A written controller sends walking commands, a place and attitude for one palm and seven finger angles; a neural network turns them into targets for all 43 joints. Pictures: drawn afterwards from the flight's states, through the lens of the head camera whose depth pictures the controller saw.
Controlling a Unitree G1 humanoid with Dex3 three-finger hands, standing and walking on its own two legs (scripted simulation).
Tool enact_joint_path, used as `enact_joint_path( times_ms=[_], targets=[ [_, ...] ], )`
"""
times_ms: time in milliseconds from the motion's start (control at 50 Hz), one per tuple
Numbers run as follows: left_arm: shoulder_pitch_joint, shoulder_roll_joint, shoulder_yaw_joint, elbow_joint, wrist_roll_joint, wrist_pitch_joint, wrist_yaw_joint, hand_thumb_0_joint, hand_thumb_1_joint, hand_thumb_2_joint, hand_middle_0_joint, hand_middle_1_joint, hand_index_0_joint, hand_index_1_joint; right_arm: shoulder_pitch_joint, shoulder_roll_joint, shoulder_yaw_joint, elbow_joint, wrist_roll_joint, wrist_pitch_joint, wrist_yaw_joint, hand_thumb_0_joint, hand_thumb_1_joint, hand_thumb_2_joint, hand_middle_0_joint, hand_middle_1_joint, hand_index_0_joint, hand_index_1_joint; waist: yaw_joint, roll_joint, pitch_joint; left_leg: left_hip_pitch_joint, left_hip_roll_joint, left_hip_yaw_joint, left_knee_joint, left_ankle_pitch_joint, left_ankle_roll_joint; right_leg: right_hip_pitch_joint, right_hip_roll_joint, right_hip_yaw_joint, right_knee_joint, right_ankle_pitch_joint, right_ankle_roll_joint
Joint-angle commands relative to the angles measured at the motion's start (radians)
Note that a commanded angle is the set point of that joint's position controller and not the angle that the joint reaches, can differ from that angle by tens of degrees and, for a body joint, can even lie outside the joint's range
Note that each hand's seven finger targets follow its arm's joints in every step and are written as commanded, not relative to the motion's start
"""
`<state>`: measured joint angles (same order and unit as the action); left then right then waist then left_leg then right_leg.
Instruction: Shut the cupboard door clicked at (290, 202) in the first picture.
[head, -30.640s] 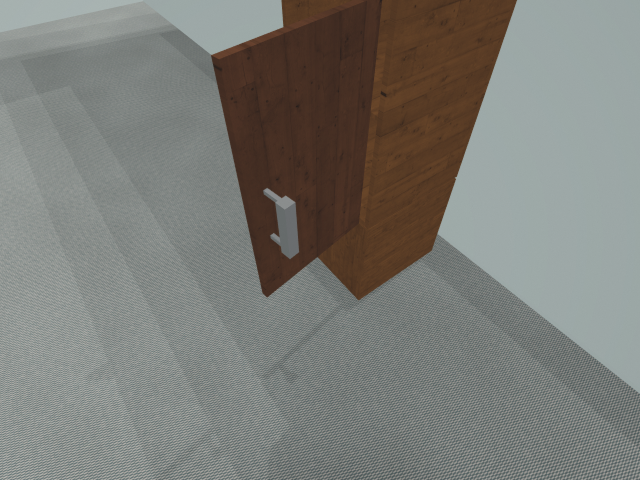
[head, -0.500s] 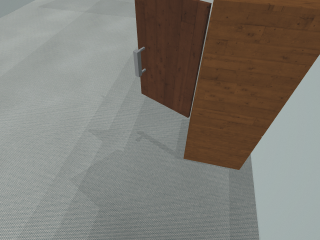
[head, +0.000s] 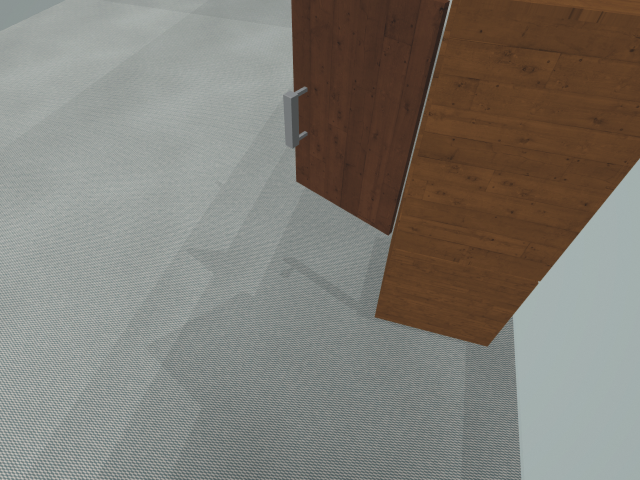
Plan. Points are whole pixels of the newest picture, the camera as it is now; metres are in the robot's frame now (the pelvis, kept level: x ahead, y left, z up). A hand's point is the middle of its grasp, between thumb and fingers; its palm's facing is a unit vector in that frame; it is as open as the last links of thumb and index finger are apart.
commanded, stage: walk to a spot facing it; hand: left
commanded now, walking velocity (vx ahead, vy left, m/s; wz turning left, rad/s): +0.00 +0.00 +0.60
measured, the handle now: (297, 117) +0.96 +0.10 -0.08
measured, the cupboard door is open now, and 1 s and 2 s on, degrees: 66 66 66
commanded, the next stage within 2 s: none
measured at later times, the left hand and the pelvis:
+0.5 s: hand out of the picture +0.04 +0.26 -0.16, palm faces +0.30 -0.92 -0.27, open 7.3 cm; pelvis -0.01 +0.01 +0.01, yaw +17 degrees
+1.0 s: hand out of the picture -0.08 +0.14 -0.16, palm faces +0.62 -0.73 -0.28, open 7.3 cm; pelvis +0.02 -0.03 +0.00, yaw +38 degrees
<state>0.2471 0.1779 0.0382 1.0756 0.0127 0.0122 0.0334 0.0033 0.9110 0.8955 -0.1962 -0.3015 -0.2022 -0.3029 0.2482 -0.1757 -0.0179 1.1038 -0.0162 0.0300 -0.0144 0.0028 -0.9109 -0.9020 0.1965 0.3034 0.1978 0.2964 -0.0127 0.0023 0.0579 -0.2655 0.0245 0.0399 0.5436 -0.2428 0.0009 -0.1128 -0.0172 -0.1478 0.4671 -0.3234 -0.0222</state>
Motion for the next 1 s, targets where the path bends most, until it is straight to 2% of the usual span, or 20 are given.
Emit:
enact_joint_path(
  times_ms=[0,60,100,120,140,160,200,300,480,540,580,600,620,640,660,700,740,840,940,980],
  targets=[
    [0.058,0.181,0.056,-0.068,0.019,-0.003,0.014,0.0,0.9,0.9,-0.2,-0.3,-0.2,-0.3,-0.037,-0.085,-0.04,-0.107,-0.001,0.012,-0.001,0.0,-0.9,-0.9,0.2,0.3,0.2,0.3,0.033,-0.17,0.042,-0.187,0.024,-0.007,0.338,-0.245,-0.017,-0.014,-0.373,0.181,-0.125,0.462,-0.183],
    [-0.011,0.205,0.072,-0.11,0.024,-0.005,0.012,0.0,0.9,0.9,-0.2,-0.3,-0.2,-0.3,-0.025,-0.078,-0.045,-0.132,0.005,0.012,0.012,0.0,-0.9,-0.9,0.2,0.3,0.2,0.3,0.0,-0.138,0.057,-0.153,0.058,0.004,0.232,-0.236,-0.025,-0.041,-0.372,0.084,-0.033,0.518,-0.148],
    [-0.018,0.198,0.073,-0.132,0.01,0.0,0.006,0.0,0.9,0.9,-0.2,-0.3,-0.2,-0.3,0.072,-0.095,-0.048,-0.119,-0.003,0.004,0.017,0.0,-0.9,-0.9,0.2,0.3,0.2,0.3,-0.041,-0.021,0.0,0.042,0.04,0.01,0.008,0.083,-0.01,-0.136,-0.295,-0.006,0.159,0.408,-0.051],
    [0.014,0.149,0.068,-0.149,0.0,0.01,0.001,0.0,0.9,0.9,-0.2,-0.3,-0.2,-0.3,0.124,-0.168,-0.06,-0.117,-0.013,-0.006,0.015,0.0,-0.9,-0.9,0.2,0.3,0.2,0.3,-0.049,0.254,-0.023,0.102,0.186,-0.28,-0.134,0.372,0.072,-0.277,-0.157,-0.061,0.374,0.082,0.039],
    [-0.032,0.118,0.052,-0.188,-0.002,0.018,0.003,0.0,0.9,0.9,-0.2,-0.3,-0.2,-0.3,0.163,-0.24,-0.079,-0.113,-0.014,-0.005,0.003,0.0,-0.9,-0.9,0.2,0.3,0.2,0.3,-0.067,0.397,-0.036,0.123,0.353,-0.531,-0.237,0.533,0.181,-0.394,-0.055,0.017,0.572,-0.367,0.075],
    [-0.06,0.135,0.055,-0.207,0.007,0.027,0.005,0.0,0.9,0.9,-0.2,-0.3,-0.2,-0.3,0.171,-0.262,-0.083,-0.111,-0.019,-0.001,-0.003,0.0,-0.9,-0.9,0.2,0.3,0.2,0.3,-0.075,0.276,-0.07,0.068,0.373,-0.518,-0.277,0.26,0.208,-0.364,-0.063,0.129,0.669,-0.329,0.048],
    [-0.08,0.136,0.068,-0.2,0.015,0.034,-0.002,0.0,0.9,0.9,-0.2,-0.3,-0.2,-0.3,0.06,-0.234,-0.078,-0.161,-0.019,-0.004,-0.008,0.0,-0.9,-0.9,0.2,0.3,0.2,0.3,-0.032,0.188,-0.031,-0.034,0.284,-0.49,-0.337,-0.147,0.126,-0.41,-0.076,0.164,0.712,-0.16,0.048],
    [-0.051,0.125,0.067,-0.199,0.015,0.013,-0.016,0.0,0.9,0.9,-0.2,-0.3,-0.2,-0.3,0.035,-0.213,-0.072,-0.183,-0.012,-0.026,-0.018,0.0,-0.9,-0.9,0.2,0.3,0.2,0.3,-0.005,0.039,-0.124,0.122,0.2,-0.364,-0.268,0.149,0.122,-0.452,-0.059,0.177,0.652,-0.01,0.086],
    [-0.1,0.136,0.055,-0.263,0.01,0.021,-0.012,0.0,0.9,0.9,-0.2,-0.3,-0.2,-0.3,0.013,-0.244,-0.096,-0.211,-0.018,-0.001,-0.001,0.0,-0.9,-0.9,0.2,0.3,0.2,0.3,-0.023,0.172,-0.125,0.087,0.157,-0.443,-0.251,0.114,0.151,-0.335,0.001,0.157,0.371,-0.098,0.088],
    [-0.043,0.153,0.053,-0.259,0.004,0.018,-0.008,0.0,0.9,0.9,-0.2,-0.3,-0.2,-0.3,-0.021,-0.251,-0.104,-0.234,-0.017,0.007,0.004,0.0,-0.9,-0.9,0.2,0.3,0.2,0.3,-0.001,0.192,-0.133,0.022,0.12,-0.464,-0.223,0.145,0.132,-0.192,0.039,0.147,0.191,-0.085,0.072],
    [0.059,0.175,0.067,-0.236,0.002,0.014,-0.003,0.0,0.9,0.9,-0.2,-0.3,-0.2,-0.3,-0.08,-0.227,-0.106,-0.26,-0.008,0.014,0.006,0.0,-0.9,-0.9,0.2,0.3,0.2,0.3,0.05,0.159,-0.148,-0.126,0.052,-0.431,-0.188,0.015,0.075,0.022,0.034,0.131,-0.03,0.029,0.054],
    [0.092,0.234,0.079,-0.235,0.012,0.007,0.001,0.0,0.9,0.9,-0.2,-0.3,-0.2,-0.3,-0.085,-0.182,-0.104,-0.271,0.002,0.017,0.013,0.0,-0.9,-0.9,0.2,0.3,0.2,0.3,0.067,0.0,-0.139,-0.267,-0.036,-0.345,-0.046,-0.134,0.015,0.118,-0.108,0.269,-0.183,-0.048,0.007],
    [0.057,0.32,0.094,-0.259,0.03,0.002,0.007,0.0,0.9,0.9,-0.2,-0.3,-0.2,-0.3,-0.068,-0.123,-0.1,-0.286,0.007,0.013,0.014,0.0,-0.9,-0.9,0.2,0.3,0.2,0.3,0.062,-0.296,-0.092,-0.409,-0.171,-0.138,0.272,-0.275,-0.059,0.078,-0.408,0.612,-0.309,-0.166,-0.117],
    [-0.046,0.307,0.077,-0.281,0.02,0.004,0.012,0.0,0.9,0.9,-0.2,-0.3,-0.2,-0.3,-0.07,-0.19,-0.113,-0.279,-0.008,0.014,0.019,0.0,-0.9,-0.9,0.2,0.3,0.2,0.3,0.027,-0.219,-0.046,-0.35,-0.104,-0.154,0.516,-0.329,-0.044,-0.114,-0.487,0.572,-0.293,-0.071,-0.16],
    [-0.139,0.264,0.062,-0.308,0.018,0.005,0.012,0.0,0.9,0.9,-0.2,-0.3,-0.2,-0.3,-0.028,-0.165,-0.107,-0.279,-0.013,0.023,0.028,0.0,-0.9,-0.9,0.2,0.3,0.2,0.3,-0.031,-0.128,-0.014,-0.333,-0.084,-0.159,0.627,-0.263,-0.036,-0.181,-0.424,0.451,-0.269,-0.028,-0.159],
    [-0.139,0.182,0.049,-0.3,0.011,-0.018,0.009,0.0,0.9,0.9,-0.2,-0.3,-0.2,-0.3,-0.029,-0.153,-0.1,-0.244,-0.013,0.024,0.035,0.0,-0.9,-0.9,0.2,0.3,0.2,0.3,-0.046,-0.167,0.004,-0.377,-0.042,-0.121,0.697,-0.165,-0.058,-0.08,-0.29,0.299,-0.154,0.352,-0.115],
    [-0.073,0.179,0.048,-0.281,0.01,-0.028,0.011,0.0,0.9,0.9,-0.2,-0.3,-0.2,-0.3,-0.044,-0.141,-0.089,-0.259,-0.003,0.022,0.042,0.0,-0.9,-0.9,0.2,0.3,0.2,0.3,-0.03,-0.184,-0.038,-0.379,-0.036,-0.074,0.642,-0.146,-0.072,0.038,-0.268,0.179,-0.078,0.669,-0.093],
    [0.119,0.214,0.063,-0.228,0.013,-0.027,0.013,0.0,0.9,0.9,-0.2,-0.3,-0.2,-0.3,-0.183,-0.121,-0.064,-0.294,-0.002,0.026,0.045,0.0,-0.9,-0.9,0.2,0.3,0.2,0.3,0.059,-0.208,-0.059,-0.354,-0.03,0.004,0.43,-0.176,-0.069,0.212,-0.283,0.121,-0.014,0.911,-0.069],
    [0.128,0.236,0.078,-0.229,0.021,-0.02,0.011,0.0,0.9,0.9,-0.2,-0.3,-0.2,-0.3,-0.218,-0.117,-0.052,-0.306,0.003,0.019,0.046,0.0,-0.9,-0.9,0.2,0.3,0.2,0.3,0.064,-0.234,-0.061,-0.237,-0.024,0.053,0.211,-0.191,-0.041,0.197,-0.319,0.086,0.031,0.897,-0.086],
    [0.104,0.25,0.083,-0.233,0.018,-0.025,0.005,0.0,0.9,0.9,-0.2,-0.3,-0.2,-0.3,-0.17,-0.121,-0.052,-0.299,0.002,0.009,0.043,0.0,-0.9,-0.9,0.2,0.3,0.2,0.3,0.035,-0.218,-0.089,-0.121,-0.046,0.085,0.109,-0.149,-0.019,0.154,-0.33,0.054,0.075,0.869,-0.072]
  ],
)
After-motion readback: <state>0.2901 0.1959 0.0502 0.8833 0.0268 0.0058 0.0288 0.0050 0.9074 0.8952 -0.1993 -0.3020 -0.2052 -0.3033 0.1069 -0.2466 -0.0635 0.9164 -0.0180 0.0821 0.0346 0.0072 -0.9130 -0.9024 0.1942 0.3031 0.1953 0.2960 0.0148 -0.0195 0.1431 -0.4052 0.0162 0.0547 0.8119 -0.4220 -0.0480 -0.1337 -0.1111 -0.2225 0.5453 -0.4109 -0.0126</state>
